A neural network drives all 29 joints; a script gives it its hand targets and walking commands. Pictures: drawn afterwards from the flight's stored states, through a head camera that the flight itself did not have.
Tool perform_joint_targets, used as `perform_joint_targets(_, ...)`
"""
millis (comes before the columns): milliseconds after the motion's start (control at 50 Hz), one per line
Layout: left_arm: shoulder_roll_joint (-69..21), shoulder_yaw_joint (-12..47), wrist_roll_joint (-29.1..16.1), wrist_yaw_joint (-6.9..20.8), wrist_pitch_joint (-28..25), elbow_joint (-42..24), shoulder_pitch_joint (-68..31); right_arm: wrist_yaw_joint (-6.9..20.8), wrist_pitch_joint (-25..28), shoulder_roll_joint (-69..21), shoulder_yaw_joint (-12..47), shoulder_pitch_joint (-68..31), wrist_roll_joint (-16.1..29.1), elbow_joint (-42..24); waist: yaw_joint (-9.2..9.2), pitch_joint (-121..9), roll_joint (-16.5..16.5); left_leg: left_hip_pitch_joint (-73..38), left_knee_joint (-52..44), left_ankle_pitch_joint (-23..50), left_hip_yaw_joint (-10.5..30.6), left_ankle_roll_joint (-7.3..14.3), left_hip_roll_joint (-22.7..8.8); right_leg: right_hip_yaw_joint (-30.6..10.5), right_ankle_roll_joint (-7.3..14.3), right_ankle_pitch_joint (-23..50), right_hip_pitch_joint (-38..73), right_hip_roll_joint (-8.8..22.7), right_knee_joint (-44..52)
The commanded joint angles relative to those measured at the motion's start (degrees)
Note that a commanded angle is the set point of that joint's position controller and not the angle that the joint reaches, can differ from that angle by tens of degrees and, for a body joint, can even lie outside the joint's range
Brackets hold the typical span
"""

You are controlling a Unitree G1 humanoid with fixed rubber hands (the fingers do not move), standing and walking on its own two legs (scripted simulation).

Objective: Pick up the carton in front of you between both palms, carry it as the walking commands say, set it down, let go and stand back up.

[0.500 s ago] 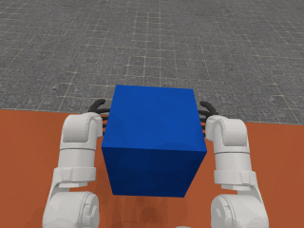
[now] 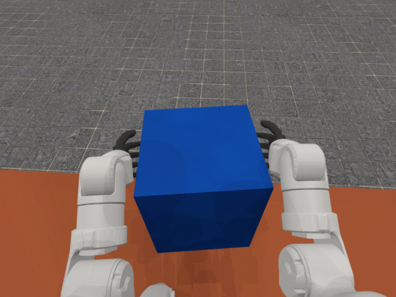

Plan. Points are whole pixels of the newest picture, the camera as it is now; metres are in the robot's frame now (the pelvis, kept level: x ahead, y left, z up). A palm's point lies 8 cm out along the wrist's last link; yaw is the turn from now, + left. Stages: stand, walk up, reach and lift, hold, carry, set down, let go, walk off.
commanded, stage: carry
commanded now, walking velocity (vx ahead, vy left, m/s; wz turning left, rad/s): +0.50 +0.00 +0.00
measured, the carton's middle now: (200, 182) +0.35 +0.00 +0.02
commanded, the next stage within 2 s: none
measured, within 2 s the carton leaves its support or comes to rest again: neither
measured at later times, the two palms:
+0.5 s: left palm (142, 81) +0.68 +0.17 +0.04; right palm (244, 82) +0.66 -0.13 +0.04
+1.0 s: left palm (160, 41) +0.98 +0.15 +0.01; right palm (238, 37) +0.99 -0.15 +0.01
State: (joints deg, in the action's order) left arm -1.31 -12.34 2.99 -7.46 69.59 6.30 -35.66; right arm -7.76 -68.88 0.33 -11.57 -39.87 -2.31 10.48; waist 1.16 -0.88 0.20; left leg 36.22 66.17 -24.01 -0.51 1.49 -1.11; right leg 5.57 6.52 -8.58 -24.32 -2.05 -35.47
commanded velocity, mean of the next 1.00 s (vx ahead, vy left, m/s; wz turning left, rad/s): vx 0.50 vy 0.00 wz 0.00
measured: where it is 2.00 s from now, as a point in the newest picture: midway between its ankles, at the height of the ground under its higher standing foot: (202, 142)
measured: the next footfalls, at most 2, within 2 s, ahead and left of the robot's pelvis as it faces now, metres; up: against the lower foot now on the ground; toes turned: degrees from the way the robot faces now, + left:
left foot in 0.30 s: +0.37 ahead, +0.09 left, -0.05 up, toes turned +1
right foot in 0.82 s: +0.69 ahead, -0.04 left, -0.10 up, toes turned -3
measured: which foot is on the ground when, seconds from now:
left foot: up 0.00-0.28, down 0.30-0.82, up 0.84-1.00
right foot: down 0.00-0.28, up 0.30-0.80, down 0.82-1.00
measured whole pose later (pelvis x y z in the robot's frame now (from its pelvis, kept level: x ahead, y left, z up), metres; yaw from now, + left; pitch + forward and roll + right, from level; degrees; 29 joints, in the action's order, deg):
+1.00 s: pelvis +0.63 -0.01 -0.10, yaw +0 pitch +5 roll +1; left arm -0.3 -11.3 2.6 -7.5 70.1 9.1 -36.3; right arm -6.9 -69.6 0.3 -11.4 -39.1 -2.5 11.5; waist 1.6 -2.3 0.2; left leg 33.7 68.9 -24.2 0.0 1.8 -0.4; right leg 6.4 7.8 -6.5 -24.2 -3.7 -34.0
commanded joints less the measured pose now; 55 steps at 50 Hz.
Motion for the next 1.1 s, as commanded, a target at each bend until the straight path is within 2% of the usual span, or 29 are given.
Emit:
perform_joint_targets(0,-64.7,39.0,-28.8,13.9,-3.2,-12.7,-51.0,11.6,2.3,-67.0,35.5,-38.7,22.3,-8.8,1.22,-28.9,5.9,9.0,-5.7,6.0,-0.3,-0.7,-1.4,-20.1,5.8,25.4,29.4,15.7,8.6)
perform_joint_targets(80,-63.3,40.5,-29.5,14.2,-3.4,-14.1,-49.5,10.5,2.6,-64.0,36.3,-37.0,20.5,-11.6,2.99,-27.8,5.7,9.2,-17.2,18.9,-1.9,0.2,-0.2,-14.9,4.2,36.0,32.4,12.4,6.6)
perform_joint_targets(180,-60.8,40.8,-28.4,14.2,-2.9,-10.5,-44.7,10.7,1.3,-59.0,35.5,-34.1,18.4,-10.5,5.43,-24.7,5.0,0.4,-37.3,34.8,-5.5,2.2,3.3,-10.1,2.3,32.5,32.5,8.2,1.5)
perform_joint_targets(220,-60.2,40.3,-27.9,14.5,-2.8,-7.2,-43.4,11.3,0.7,-57.3,34.1,-32.4,17.4,-7.6,4.19,-24.4,6.1,-8.3,-42.1,38.5,-5.6,3.7,3.3,-9.0,1.0,30.9,30.1,8.0,-3.8)
perform_joint_targets(260,-60.3,39.5,-27.9,14.9,-2.6,-4.0,-43.7,12.0,0.5,-56.0,32.1,-31.3,16.3,-4.5,-0.75,-26.8,4.1,-25.9,-45.4,42.0,-6.8,4.2,2.3,-5.0,-1.9,28.7,22.2,6.2,-16.7)
perform_joint_targets(280,-59.9,39.0,-27.5,15.1,-2.6,-3.1,-44.4,12.4,0.4,-54.6,30.6,-31.3,16.1,-3.2,-2.05,-28.6,-1.6,-39.0,-38.5,53.4,1.1,4.0,-5.4,-4.2,-3.3,8.2,9.2,4.1,-27.4)
perform_joint_targets(300,-61.2,38.0,-27.2,15.1,-2.1,-0.9,-45.8,12.6,0.4,-53.1,28.6,-32.3,15.5,-1.4,-2.42,-33.3,-11.7,-56.2,-28.5,71.0,18.9,10.5,-19.6,-4.9,-5.5,-25.6,-8.5,-0.3,-37.1)
perform_joint_targets(320,-61.5,36.5,-27.3,14.9,-1.8,0.5,-45.5,12.8,0.4,-53.1,27.6,-30.8,15.4,1.3,-5.12,-38.1,-17.2,-62.5,-32.1,49.1,33.4,19.4,-24.3,-6.9,-6.2,-31.4,-20.0,-3.2,-50.4)
perform_joint_targets(340,-61.7,36.7,-27.0,14.6,-1.9,-0.4,-46.7,13.2,0.8,-56.2,28.6,-31.0,17.0,1.0,-4.80,-35.8,-13.3,-57.2,-36.8,27.3,34.4,18.1,-20.9,-8.1,-4.4,-26.8,-23.6,-0.3,-49.5)
perform_joint_targets(360,-63.1,36.7,-27.0,14.3,-2.3,-1.9,-49.1,13.8,1.3,-59.4,30.1,-34.9,19.0,-2.2,-4.35,-31.6,-7.6,-49.8,-40.1,19.1,30.8,14.8,-17.5,-8.0,-4.0,-22.6,-23.3,1.7,-44.9)
perform_joint_targets(380,-64.5,36.5,-26.8,13.8,-2.8,-3.5,-50.2,14.2,1.5,-62.1,31.9,-40.1,21.3,-5.3,-3.77,-28.5,-3.7,-43.3,-41.7,21.6,27.7,12.8,-15.9,-7.6,-4.4,-19.6,-21.4,3.1,-40.7)
perform_joint_targets(400,-65.2,36.6,-26.7,13.2,-3.1,-4.7,-50.7,14.5,1.7,-64.5,33.7,-44.0,23.6,-7.8,-3.10,-27.8,-2.5,-38.1,-42.6,23.1,24.4,11.9,-15.0,-7.9,-4.8,-17.9,-18.4,4.1,-37.3)
perform_joint_targets(440,-65.9,36.6,-25.8,12.0,-3.5,-7.0,-49.0,14.5,2.2,-66.8,36.3,-45.5,26.1,-11.6,-2.40,-27.9,-4.0,-34.1,-43.3,25.5,19.8,10.7,-13.3,-6.9,-5.3,-15.1,-14.9,4.7,-32.1)
perform_joint_targets(520,-64.4,37.3,-22.9,10.0,-4.5,-9.5,-43.8,14.5,2.6,-66.9,37.9,-42.1,27.5,-14.6,-4.19,-30.2,-6.1,-42.5,-39.1,49.1,13.2,9.5,-11.4,-5.1,-5.8,-6.2,-20.3,4.6,-23.6)
perform_joint_targets(560,-63.1,38.0,-21.6,9.5,-4.8,-10.5,-42.1,14.7,3.0,-66.2,38.8,-40.6,27.7,-15.5,-5.05,-30.7,-6.4,-46.0,-37.7,55.2,11.0,8.6,-10.0,-4.3,-5.6,-1.1,-22.0,4.1,-19.3)
perform_joint_targets(640,-59.1,39.3,-20.3,9.2,-4.7,-13.1,-41.3,14.8,3.0,-63.6,40.2,-39.1,27.7,-17.2,-7.08,-28.1,-5.7,-48.5,-35.5,57.5,7.0,7.6,-5.7,-0.8,-4.6,10.8,-19.7,0.9,-4.4)
perform_joint_targets(700,-55.6,38.5,-19.0,9.6,-3.5,-11.4,-38.6,14.7,2.4,-60.6,40.0,-35.3,26.7,-14.3,-8.10,-26.2,-6.0,-47.1,-31.1,52.4,4.3,7.4,-3.9,0.8,-3.2,20.6,-12.3,-0.9,7.8)
perform_joint_targets(740,-53.2,36.8,-18.1,10.1,-2.5,-8.7,-36.5,14.8,2.0,-59.5,39.5,-34.2,25.9,-11.0,-6.50,-25.4,-5.9,-43.2,-25.4,50.0,3.0,6.7,-3.9,0.7,-1.6,24.3,-2.9,-0.7,13.3)
perform_joint_targets(760,-52.0,35.6,-17.6,10.4,-2.1,-7.2,-35.7,15.0,1.8,-59.0,39.1,-34.4,25.7,-9.2,-4.13,-26.0,-5.2,-40.1,-19.8,50.1,1.1,5.6,-3.4,1.6,-1.3,26.0,4.9,-0.5,16.4)
perform_joint_targets(780,-50.8,34.3,-17.4,10.9,-1.7,-6.1,-35.6,15.1,1.6,-58.6,38.6,-34.8,25.7,-7.4,-1.13,-27.3,-4.1,-33.9,-12.0,43.9,-0.8,4.3,-2.4,0.8,-1.3,28.7,15.1,1.8,16.5)
perform_joint_targets(800,-49.7,32.9,-17.1,11.4,-1.4,-4.7,-35.8,15.2,1.4,-58.6,38.0,-35.8,25.5,-6.2,0.18,-28.6,2.0,-21.1,-2.1,19.7,-2.0,2.8,-0.2,-6.9,-1.6,45.0,27.6,9.9,7.7)
perform_joint_targets(820,-47.4,31.3,-16.1,11.4,-1.0,-1.5,-37.6,15.1,0.6,-60.4,36.8,-37.3,25.2,-3.7,0.24,-34.8,13.8,-1.5,10.4,-11.8,-0.8,-0.4,4.9,-26.0,7.5,58.3,47.2,24.3,-2.4)
perform_joint_targets(840,-48.6,30.4,-17.1,11.6,-1.0,1.4,-36.1,14.7,0.0,-59.3,35.1,-37.6,24.6,-2.7,2.15,-39.3,15.9,9.1,19.7,-14.5,1.4,-0.5,5.8,-38.0,14.9,31.1,51.5,27.6,3.2)
perform_joint_targets(860,-52.3,32.1,-19.3,12.1,-1.3,0.0,-37.1,14.4,0.0,-59.8,35.4,-39.5,24.8,-4.0,3.03,-35.7,10.1,10.5,17.2,-10.3,2.3,1.0,2.6,-37.4,12.4,10.0,44.4,23.0,7.6)
perform_joint_targets(880,-55.6,33.2,-21.5,12.7,-1.5,-2.6,-41.8,14.1,0.3,-61.9,35.2,-41.5,24.9,-4.7,2.44,-30.8,5.1,10.4,13.2,-6.4,2.0,1.3,1.6,-34.2,9.6,4.3,36.3,19.9,10.4)
perform_joint_targets(900,-58.9,34.7,-23.8,13.2,-1.7,-4.9,-46.8,13.8,0.7,-63.7,34.4,-42.6,24.6,-5.7,1.22,-27.9,1.9,8.7,9.2,-3.5,2.6,1.3,0.2,-31.3,8.0,6.0,30.3,18.5,11.9)
perform_joint_targets(920,-61.6,36.0,-25.8,13.6,-2.0,-6.5,-50.2,13.3,1.0,-64.5,33.9,-43.0,24.1,-6.7,0.45,-27.1,1.2,5.7,6.4,-1.3,2.7,1.0,-0.6,-29.5,7.0,6.0,25.4,17.9,12.9)
perform_joint_targets(960,-64.6,37.5,-28.4,13.9,-2.6,-9.3,-53.2,12.4,1.4,-65.7,33.7,-41.9,23.2,-7.9,-0.39,-26.6,3.3,3.0,1.3,1.9,1.8,-0.1,-1.3,-25.2,4.3,8.6,21.7,16.4,14.1)
perform_joint_targets(1080,-64.2,38.4,-29.5,14.1,-3.2,-12.2,-49.4,10.3,2.4,-64.5,35.8,-37.6,20.7,-11.3,2.35,-28.8,5.8,11.0,-9.2,14.3,-1.3,-0.6,-1.4,-16.0,2.6,37.4,33.7,13.4,8.7)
